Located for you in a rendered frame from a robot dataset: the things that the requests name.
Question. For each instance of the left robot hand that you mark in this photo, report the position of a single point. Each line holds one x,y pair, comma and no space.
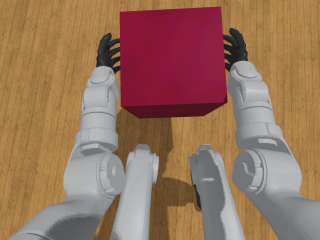
104,54

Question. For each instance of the robot left upper arm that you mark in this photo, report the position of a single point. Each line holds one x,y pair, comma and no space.
91,184

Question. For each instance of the robot right shin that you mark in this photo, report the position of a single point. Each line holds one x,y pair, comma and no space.
216,154

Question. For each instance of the carton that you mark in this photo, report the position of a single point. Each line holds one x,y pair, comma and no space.
172,62

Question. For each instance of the left robot forearm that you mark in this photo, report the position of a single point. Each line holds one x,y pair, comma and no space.
97,133

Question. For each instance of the robot shin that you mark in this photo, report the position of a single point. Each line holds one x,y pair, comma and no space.
132,154
216,154

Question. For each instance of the right robot hand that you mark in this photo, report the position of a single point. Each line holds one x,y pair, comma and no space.
237,50

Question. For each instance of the right robot forearm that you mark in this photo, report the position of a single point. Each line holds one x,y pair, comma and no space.
253,112

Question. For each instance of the robot right upper arm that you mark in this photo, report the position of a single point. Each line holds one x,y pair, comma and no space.
271,180

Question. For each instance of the robot left shin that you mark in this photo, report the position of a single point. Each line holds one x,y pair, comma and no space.
132,154

